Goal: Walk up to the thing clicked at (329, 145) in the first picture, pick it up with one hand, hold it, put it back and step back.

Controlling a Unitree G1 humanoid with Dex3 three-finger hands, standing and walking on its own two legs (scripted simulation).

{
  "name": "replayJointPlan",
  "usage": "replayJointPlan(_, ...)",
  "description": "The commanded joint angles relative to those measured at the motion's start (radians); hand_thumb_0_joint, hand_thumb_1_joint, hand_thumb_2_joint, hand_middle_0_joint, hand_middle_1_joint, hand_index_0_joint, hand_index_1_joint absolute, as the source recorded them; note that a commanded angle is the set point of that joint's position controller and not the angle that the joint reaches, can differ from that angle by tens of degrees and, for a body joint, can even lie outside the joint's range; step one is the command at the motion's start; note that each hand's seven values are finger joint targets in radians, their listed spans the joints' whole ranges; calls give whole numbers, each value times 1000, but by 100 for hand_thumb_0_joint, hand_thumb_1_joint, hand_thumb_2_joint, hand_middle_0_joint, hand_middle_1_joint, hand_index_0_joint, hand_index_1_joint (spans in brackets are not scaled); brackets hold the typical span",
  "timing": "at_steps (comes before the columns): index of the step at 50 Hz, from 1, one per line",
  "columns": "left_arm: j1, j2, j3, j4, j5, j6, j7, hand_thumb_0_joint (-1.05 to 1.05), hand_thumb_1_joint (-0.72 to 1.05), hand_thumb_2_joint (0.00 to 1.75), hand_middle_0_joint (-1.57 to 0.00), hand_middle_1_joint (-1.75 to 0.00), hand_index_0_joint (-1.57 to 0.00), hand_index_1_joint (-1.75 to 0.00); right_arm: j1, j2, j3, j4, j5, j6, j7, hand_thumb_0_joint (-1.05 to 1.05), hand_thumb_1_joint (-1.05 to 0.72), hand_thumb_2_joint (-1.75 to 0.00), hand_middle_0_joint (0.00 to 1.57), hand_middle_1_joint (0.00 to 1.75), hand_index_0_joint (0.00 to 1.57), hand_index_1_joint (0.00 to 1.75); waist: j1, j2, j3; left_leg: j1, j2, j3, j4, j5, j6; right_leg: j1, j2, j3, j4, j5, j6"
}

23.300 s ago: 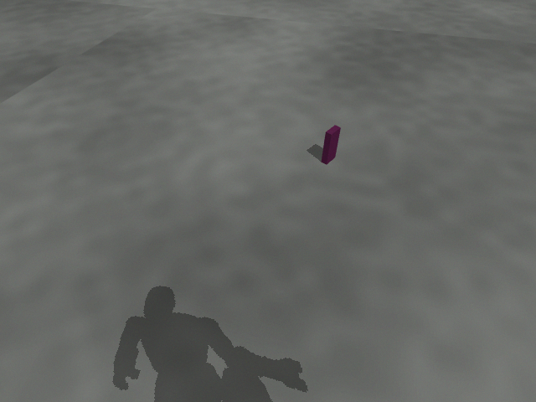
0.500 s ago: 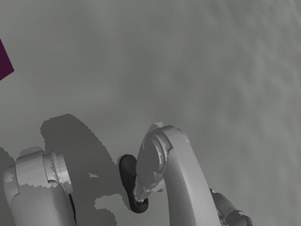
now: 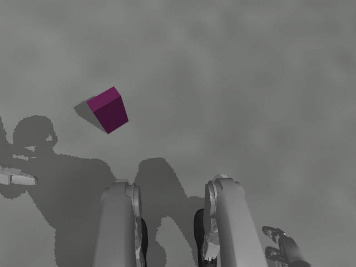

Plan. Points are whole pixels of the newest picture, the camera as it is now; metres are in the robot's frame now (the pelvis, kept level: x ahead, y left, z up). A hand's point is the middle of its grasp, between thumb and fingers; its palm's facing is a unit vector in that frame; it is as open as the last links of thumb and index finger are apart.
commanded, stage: home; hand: left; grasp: from the side
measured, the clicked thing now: (110, 113) +0.56 +0.23 -0.32
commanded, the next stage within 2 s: none
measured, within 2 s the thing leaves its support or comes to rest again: neither
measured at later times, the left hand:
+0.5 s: hand out of the picture +0.29 +0.25 +0.12, palm faces +0.23 -0.89 -0.40, open 17.7 cm
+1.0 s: hand out of the picture +0.23 +0.19 +0.24, palm faces +0.20 -0.93 -0.29, open 17.4 cm
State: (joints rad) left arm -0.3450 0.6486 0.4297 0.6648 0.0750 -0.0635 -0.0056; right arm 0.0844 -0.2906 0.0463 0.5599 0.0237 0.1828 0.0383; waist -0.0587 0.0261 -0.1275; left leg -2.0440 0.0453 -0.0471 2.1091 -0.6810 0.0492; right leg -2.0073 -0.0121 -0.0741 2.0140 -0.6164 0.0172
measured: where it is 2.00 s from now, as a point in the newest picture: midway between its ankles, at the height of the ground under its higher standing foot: (172, 257)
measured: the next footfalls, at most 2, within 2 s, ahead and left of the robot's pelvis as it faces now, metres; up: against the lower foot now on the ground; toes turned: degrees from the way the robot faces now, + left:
none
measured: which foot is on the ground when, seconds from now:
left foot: down 0.00-1.00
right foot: down 0.00-1.00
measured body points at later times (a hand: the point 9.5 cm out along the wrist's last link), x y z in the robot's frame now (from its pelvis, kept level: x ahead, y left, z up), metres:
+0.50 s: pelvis +0.06 -0.01 +0.22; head +0.15 +0.02 +0.66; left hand +0.27 +0.30 +0.15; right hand +0.24 -0.26 +0.14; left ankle +0.08 +0.11 -0.39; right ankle +0.11 -0.13 -0.39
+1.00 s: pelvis +0.08 +0.00 +0.29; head +0.10 +0.00 +0.74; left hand +0.21 +0.24 +0.26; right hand +0.27 -0.22 +0.23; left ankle +0.08 +0.11 -0.39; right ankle +0.11 -0.13 -0.39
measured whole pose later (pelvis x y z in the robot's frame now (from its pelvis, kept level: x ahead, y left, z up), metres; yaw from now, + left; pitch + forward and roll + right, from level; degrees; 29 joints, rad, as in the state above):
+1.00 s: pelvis +0.08 +0.00 +0.29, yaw +6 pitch +8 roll -2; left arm 0.47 0.21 -0.03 -0.01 -0.02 0.26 0.15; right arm 0.27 -0.20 0.05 0.46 0.03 -0.09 -0.18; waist -0.02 0.04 -0.12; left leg -0.64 0.03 -0.01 0.97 -0.47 0.01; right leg -0.62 0.00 -0.06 0.91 -0.44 0.00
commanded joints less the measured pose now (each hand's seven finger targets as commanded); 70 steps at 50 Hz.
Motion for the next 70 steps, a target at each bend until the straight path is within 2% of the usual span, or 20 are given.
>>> replayJointPlan(1,25,253,48,-376,-19,-6,65,0,-56,5,-5,-5,-5,-5,100,-195,-103,-149,22,-58,-58,0,-89,-90,20,30,20,30,19,111,-694,617,-18,-46,-485,-5,-14,501,30,11,-370,6,-42)
replayJointPlan(5,48,232,46,-461,-29,31,115,0,-58,4,-5,-5,-5,-5,90,-153,-98,-142,28,-96,-104,0,-89,-90,20,30,20,30,17,113,-643,681,-25,-7,-567,27,-10,659,25,60,-504,14,-39)
replayJointPlan(8,145,94,-34,-419,-35,56,137,0,-61,2,-4,-4,-4,-4,100,-119,-94,-128,25,-129,-133,0,-90,-90,20,30,20,30,-4,96,-570,745,-28,18,-613,131,-8,753,24,73,-589,104,-41)
replayJointPlan(12,213,25,-80,-379,-42,91,160,0,-61,0,-4,-4,-4,-4,120,-101,-87,-119,22,-166,-157,0,-90,-90,20,30,20,30,3,74,-523,856,-25,29,-685,275,-7,903,21,86,-688,250,-38)
replayJointPlan(16,282,-86,-151,-355,-54,127,172,0,-61,1,-4,-4,-4,-4,136,-90,-84,-108,18,-197,-168,0,-90,-90,20,30,20,30,-3,71,-434,985,-22,19,-809,312,-18,981,22,66,-794,274,-43)
replayJointPlan(21,382,-163,-219,-405,-67,170,184,0,-61,0,-4,-4,-4,-4,149,-88,-85,-129,17,-221,-175,0,-90,-90,20,30,20,30,6,71,-405,1163,-16,10,-940,416,-35,1127,27,45,-896,351,-45)
replayJointPlan(22,396,-153,-214,-439,-70,178,189,0,-61,2,-4,-4,-4,-4,152,-89,-86,-137,20,-225,-177,0,-90,-90,20,30,20,30,23,80,-404,1202,-17,9,-970,430,-37,1164,26,41,-920,358,-44)
replayJointPlan(32,650,-277,-331,-665,-90,264,207,0,-55,5,-5,-5,-5,-5,159,-52,-75,-201,20,-254,-214,0,-90,-90,20,30,20,30,23,67,-202,1386,-28,28,-1207,414,-39,1383,36,21,-1146,361,-36)
replayJointPlan(37,736,-323,-395,-804,-92,290,200,0,-54,6,-5,-5,-5,-6,141,-40,-66,-240,14,-278,-226,0,-90,-90,20,30,20,30,21,28,-95,1420,-22,10,-1292,344,-38,1402,47,-4,-1207,289,-34)
replayJointPlan(47,760,-344,-398,-831,-83,283,168,0,-52,7,-5,-6,-5,-6,130,-34,-58,-244,-4,-330,-231,0,-90,-90,20,30,20,30,15,-16,12,1427,-27,19,-1342,262,-32,1414,41,5,-1260,221,-29)
replayJointPlan(49,716,-305,-364,-897,-81,268,169,0,-51,8,-5,-6,-5,-6,136,-33,-61,-243,-7,-337,-231,0,-90,-90,20,30,20,30,25,3,-42,1452,-32,25,-1333,288,-33,1441,36,12,-1260,241,-30)
replayJointPlan(52,763,-328,-402,-902,-81,268,162,0,-51,8,-5,-6,-5,-6,141,-30,-56,-242,-10,-343,-230,0,-90,-90,20,30,20,30,29,17,-92,1490,-40,32,-1318,358,-36,1468,34,18,-1254,302,-32)
replayJointPlan(53,812,-359,-407,-824,-82,277,159,0,-51,8,-5,-6,-5,-6,141,-31,-54,-239,-10,-345,-230,0,-90,-90,20,30,20,30,24,9,-81,1491,-40,35,-1317,365,-37,1467,34,20,-1256,310,-32)
replayJointPlan(54,765,-338,-404,-901,-82,271,162,0,-53,7,-5,-6,-5,-6,145,-30,-57,-232,-11,-348,-233,0,-90,-90,20,30,20,30,29,34,-125,1513,-38,33,-1309,413,-39,1491,32,21,-1247,355,-34)
replayJointPlan(56,778,-337,-404,-869,-79,274,162,0,-55,5,-5,-5,-5,-5,149,-35,-60,-218,-11,-348,-232,0,-90,-90,20,30,20,30,22,19,-131,1529,-36,29,-1304,459,-42,1501,36,16,-1241,396,-32)
replayJointPlan(60,804,-353,-404,-797,-80,279,160,0,-56,5,-5,-5,-5,-5,134,-28,-53,-217,-11,-347,-234,0,-90,-90,20,30,20,30,25,-16,-57,1487,-37,29,-1308,426,-37,1484,35,13,-1259,368,-28)
replayJointPlan(62,758,-314,-378,-865,-80,270,163,0,-56,5,-5,-5,-5,-5,135,-31,-56,-214,-10,-347,-235,0,-90,-90,20,30,20,30,37,12,-91,1500,-40,34,-1305,429,-38,1496,31,19,-1264,372,-28)
replayJointPlan(66,796,-331,-385,-838,-83,270,158,0,-55,6,-5,-5,-5,-5,138,-31,-58,-214,-9,-350,-232,0,-90,-90,20,30,20,30,43,-3,-75,1500,-42,41,-1299,462,-37,1506,27,21,-1264,417,-26)
replayJointPlan(68,799,-359,-408,-806,-84,273,151,0,-54,6,-5,-6,-5,-6,133,-33,-59,-215,-8,-350,-228,0,-90,-90,20,30,20,30,35,2,-53,1496,-40,35,-1317,427,-39,1490,32,15,-1264,373,-30)
replayJointPlan(70,776,-326,-383,-850,-83,267,155,0,-54,6,-5,-6,-5,-6,137,-40,-65,-213,-8,-347,-227,0,-90,-90,20,30,20,30,43,24,-81,1505,-38,31,-1318,452,-43,1500,33,12,-1254,387,-34)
